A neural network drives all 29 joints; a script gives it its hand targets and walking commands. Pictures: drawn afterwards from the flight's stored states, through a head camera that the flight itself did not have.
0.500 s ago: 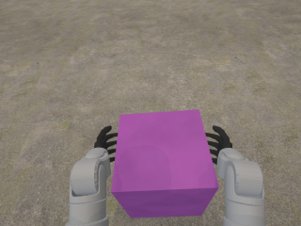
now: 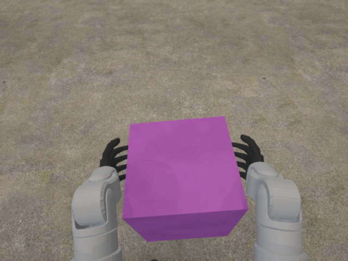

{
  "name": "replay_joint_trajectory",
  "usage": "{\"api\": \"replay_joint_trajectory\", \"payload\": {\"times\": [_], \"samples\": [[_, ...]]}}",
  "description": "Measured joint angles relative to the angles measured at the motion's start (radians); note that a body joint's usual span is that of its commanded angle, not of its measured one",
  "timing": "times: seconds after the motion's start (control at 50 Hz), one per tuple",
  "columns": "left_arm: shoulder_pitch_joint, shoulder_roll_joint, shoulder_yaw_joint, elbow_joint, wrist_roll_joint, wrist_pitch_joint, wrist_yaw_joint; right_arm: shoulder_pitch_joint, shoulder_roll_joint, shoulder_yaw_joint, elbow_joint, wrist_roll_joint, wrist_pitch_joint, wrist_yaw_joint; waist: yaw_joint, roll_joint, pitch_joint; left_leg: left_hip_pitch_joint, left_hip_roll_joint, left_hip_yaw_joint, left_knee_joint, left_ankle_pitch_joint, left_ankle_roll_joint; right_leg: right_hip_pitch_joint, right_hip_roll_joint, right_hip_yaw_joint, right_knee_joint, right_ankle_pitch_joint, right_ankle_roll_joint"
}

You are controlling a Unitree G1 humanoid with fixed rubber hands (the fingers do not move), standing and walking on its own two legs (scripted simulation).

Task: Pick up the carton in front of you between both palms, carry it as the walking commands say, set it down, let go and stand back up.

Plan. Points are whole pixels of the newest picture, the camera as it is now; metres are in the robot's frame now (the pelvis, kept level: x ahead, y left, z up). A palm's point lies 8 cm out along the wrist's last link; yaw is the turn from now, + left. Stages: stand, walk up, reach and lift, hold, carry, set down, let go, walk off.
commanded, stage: carry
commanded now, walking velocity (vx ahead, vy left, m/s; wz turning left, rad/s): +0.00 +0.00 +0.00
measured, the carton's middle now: (182, 184) +0.29 +0.00 -0.01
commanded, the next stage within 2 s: hold in 1.58 s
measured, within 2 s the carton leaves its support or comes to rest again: neither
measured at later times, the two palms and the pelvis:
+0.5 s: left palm (126, 129) +0.38 +0.13 +0.09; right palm (253, 129) +0.38 -0.16 +0.09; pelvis +0.11 -0.02 +0.00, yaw +1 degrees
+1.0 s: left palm (128, 149) +0.35 +0.13 +0.06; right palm (254, 149) +0.35 -0.17 +0.06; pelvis +0.08 -0.02 +0.00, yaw +1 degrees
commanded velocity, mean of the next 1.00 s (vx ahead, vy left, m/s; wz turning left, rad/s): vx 0.00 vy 0.00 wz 0.00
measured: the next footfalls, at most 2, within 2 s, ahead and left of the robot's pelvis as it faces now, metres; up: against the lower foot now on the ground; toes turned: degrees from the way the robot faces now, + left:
right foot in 0.10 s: +0.07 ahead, -0.13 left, +0.00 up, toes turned -2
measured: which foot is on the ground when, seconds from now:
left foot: down 0.00-1.00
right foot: up 0.00-0.08, down 0.10-1.00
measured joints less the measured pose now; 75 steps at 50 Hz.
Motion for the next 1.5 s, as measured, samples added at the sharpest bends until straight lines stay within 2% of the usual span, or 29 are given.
{"api": "replay_joint_trajectory", "payload": {"times": [0.06,0.14,0.24,0.38,0.66,0.94,1.1,1.26,1.36,1.5], "samples": [[0.000,0.000,-0.008,0.008,0.002,0.001,0.001,0.012,-0.003,-0.002,-0.002,0.001,0.000,0.001,0.003,0.012,0.016,0.046,0.005,-0.007,-0.047,-0.004,-0.001,-0.043,0.003,-0.008,-0.166,0.058,-0.009],[0.006,0.000,-0.025,-0.004,0.000,-0.005,0.003,0.033,-0.006,-0.003,-0.030,0.006,-0.009,0.003,0.004,0.011,0.005,0.083,-0.001,-0.018,-0.018,-0.057,-0.017,-0.019,-0.021,-0.040,-0.336,0.337,-0.012],[0.010,0.001,-0.032,0.020,0.002,-0.002,0.004,0.037,-0.007,-0.007,-0.015,-0.001,0.003,0.006,0.004,0.038,-0.078,0.101,0.014,-0.029,0.036,-0.135,-0.042,0.025,-0.012,-0.051,-0.329,0.243,-0.020],[0.009,0.001,-0.024,0.092,0.008,-0.001,-0.001,0.033,-0.007,-0.013,0.046,-0.015,0.014,0.008,0.002,0.049,-0.127,0.098,0.029,-0.037,0.107,-0.184,-0.068,0.038,-0.006,-0.055,-0.291,0.204,-0.018],[0.043,0.006,-0.038,0.097,0.014,-0.038,-0.006,0.061,-0.011,0.009,0.055,-0.022,-0.019,0.011,0.008,0.043,-0.114,0.100,0.040,-0.041,0.118,-0.212,-0.073,0.038,0.004,-0.058,-0.275,0.177,-0.032],[0.087,0.010,-0.058,0.239,0.051,-0.198,-0.025,0.110,-0.016,0.023,0.193,-0.058,-0.182,0.035,0.004,0.044,-0.113,0.107,0.044,-0.041,0.108,-0.189,-0.067,0.042,0.009,-0.059,-0.280,0.193,-0.043],[0.056,0.007,-0.033,0.408,0.097,-0.337,-0.042,0.078,-0.013,0.002,0.364,-0.106,-0.322,0.055,0.005,0.045,-0.116,0.103,0.044,-0.041,0.083,-0.154,-0.064,0.033,0.013,-0.060,-0.295,0.223,-0.047],[-0.023,-0.005,0.035,0.581,0.136,-0.493,-0.061,0.001,-0.001,-0.067,0.538,-0.147,-0.479,0.071,0.004,0.047,-0.093,0.085,0.045,-0.043,0.071,-0.124,-0.060,0.011,0.015,-0.063,-0.295,0.246,-0.051],[-0.034,-0.008,0.045,0.578,0.129,-0.529,-0.055,-0.011,0.002,-0.076,0.537,-0.138,-0.517,0.066,0.003,0.047,-0.080,0.073,0.047,-0.045,0.071,-0.115,-0.059,-0.003,0.016,-0.065,-0.292,0.253,-0.053],[-0.003,-0.002,0.019,0.520,0.107,-0.494,-0.051,0.019,-0.004,-0.052,0.478,-0.115,-0.480,0.061,0.004,0.047,-0.089,0.066,0.049,-0.045,0.078,-0.117,-0.060,-0.010,0.017,-0.065,-0.284,0.250,-0.055]]}}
